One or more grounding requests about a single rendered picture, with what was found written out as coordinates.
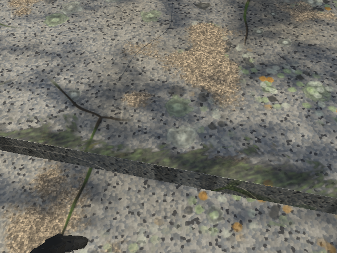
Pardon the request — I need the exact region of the left robot hand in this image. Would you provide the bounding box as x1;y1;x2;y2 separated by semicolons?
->
30;233;88;253

